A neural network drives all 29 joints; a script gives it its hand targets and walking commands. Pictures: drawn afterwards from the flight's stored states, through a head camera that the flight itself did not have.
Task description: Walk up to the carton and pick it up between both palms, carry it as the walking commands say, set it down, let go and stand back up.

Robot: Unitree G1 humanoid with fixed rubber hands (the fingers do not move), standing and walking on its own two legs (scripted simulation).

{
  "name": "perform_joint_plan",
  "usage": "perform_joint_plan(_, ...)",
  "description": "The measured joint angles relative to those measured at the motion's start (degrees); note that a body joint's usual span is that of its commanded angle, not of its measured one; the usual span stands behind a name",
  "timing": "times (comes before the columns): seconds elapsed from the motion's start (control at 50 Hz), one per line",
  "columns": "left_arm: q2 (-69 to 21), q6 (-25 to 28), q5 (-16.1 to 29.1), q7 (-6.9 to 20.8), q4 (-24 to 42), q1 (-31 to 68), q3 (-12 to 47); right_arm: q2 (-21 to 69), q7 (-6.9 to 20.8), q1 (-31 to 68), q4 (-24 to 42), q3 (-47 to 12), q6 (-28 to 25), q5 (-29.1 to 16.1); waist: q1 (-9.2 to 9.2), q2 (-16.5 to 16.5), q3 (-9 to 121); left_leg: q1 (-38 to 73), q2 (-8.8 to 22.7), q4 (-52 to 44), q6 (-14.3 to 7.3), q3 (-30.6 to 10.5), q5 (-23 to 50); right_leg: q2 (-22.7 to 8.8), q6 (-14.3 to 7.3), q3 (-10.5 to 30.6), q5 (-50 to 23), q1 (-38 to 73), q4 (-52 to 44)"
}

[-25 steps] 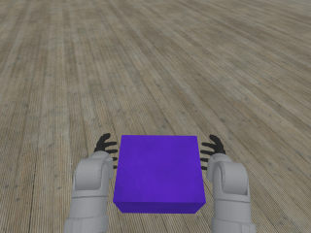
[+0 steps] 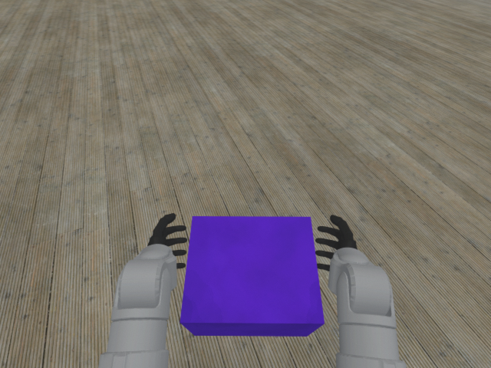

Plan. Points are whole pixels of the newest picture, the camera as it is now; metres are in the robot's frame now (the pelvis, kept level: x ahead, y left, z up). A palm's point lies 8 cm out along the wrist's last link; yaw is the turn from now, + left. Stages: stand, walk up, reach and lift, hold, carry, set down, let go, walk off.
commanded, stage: carry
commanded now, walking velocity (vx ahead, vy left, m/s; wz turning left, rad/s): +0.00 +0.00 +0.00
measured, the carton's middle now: (251, 277) +0.31 -0.01 -0.02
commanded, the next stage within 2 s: hold in 1.48 s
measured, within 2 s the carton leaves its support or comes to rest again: neither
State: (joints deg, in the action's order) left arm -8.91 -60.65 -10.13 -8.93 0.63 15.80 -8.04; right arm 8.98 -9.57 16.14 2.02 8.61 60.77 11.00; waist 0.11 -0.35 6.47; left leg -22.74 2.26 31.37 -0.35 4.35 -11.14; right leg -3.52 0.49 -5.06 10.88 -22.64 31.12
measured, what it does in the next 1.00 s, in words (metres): stands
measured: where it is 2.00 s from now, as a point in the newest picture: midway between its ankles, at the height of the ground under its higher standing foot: outside the picture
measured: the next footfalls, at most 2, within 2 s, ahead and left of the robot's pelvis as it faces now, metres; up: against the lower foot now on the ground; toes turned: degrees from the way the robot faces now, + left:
none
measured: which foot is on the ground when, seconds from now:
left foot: down 0.00-1.00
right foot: down 0.00-1.00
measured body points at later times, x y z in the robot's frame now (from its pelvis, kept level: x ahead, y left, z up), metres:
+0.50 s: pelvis +0.01 +0.00 +0.00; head -0.02 +0.00 +0.45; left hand +0.30 +0.15 +0.06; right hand +0.30 -0.15 +0.07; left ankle +0.05 +0.12 -0.73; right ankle +0.06 -0.13 -0.73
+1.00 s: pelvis +0.01 +0.00 +0.00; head -0.01 +0.00 +0.45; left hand +0.30 +0.16 +0.06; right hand +0.30 -0.15 +0.07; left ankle +0.05 +0.12 -0.73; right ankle +0.06 -0.13 -0.73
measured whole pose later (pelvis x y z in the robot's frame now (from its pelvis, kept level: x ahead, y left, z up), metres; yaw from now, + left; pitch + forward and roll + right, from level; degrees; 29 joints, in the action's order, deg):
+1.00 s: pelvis +0.01 +0.00 +0.00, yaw +0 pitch +3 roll +0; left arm -8.3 -60.8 -10.0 -7.7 4.3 13.0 -6.6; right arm 8.2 -6.8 12.8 5.7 7.0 60.4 10.8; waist -0.4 0.1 6.4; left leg -22.2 2.1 31.0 -0.5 4.7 -11.7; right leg -4.0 0.9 -5.1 11.4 -22.1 30.8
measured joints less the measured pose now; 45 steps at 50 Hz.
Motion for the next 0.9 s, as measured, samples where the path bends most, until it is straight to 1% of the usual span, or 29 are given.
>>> perform_joint_plan(0.08, 0.3, 0.1, 0.0, 0.9, 1.5, -1.3, 0.4, -0.3, 1.8, -1.3, 1.5, -0.4, -0.1, 0.0, -0.04, 0.1, 0.0, 0.2, 0.0, -0.1, 0.0, 0.0, -0.1, 0.0, 0.0, 0.0, 0.2, 0.2, 0.0)
perform_joint_plan(0.18, 0.6, 0.2, 0.0, 1.2, 2.4, -2.5, 0.9, -0.6, 2.7, -2.5, 2.3, -1.1, -0.3, -0.1, -0.15, 0.2, 0.3, 0.4, 0.0, -0.2, 0.0, 0.0, -0.2, -0.1, 0.1, -0.1, 0.3, 0.4, -0.1)
perform_joint_plan(0.9, 0.6, -0.2, 0.1, 1.2, 3.6, -2.8, 1.4, -0.7, 2.7, -3.3, 3.6, -1.6, -0.3, -0.2, -0.48, 0.5, 0.1, 0.5, -0.2, -0.4, -0.2, 0.3, -0.4, -0.5, 0.4, 0.0, 0.5, 0.5, -0.3)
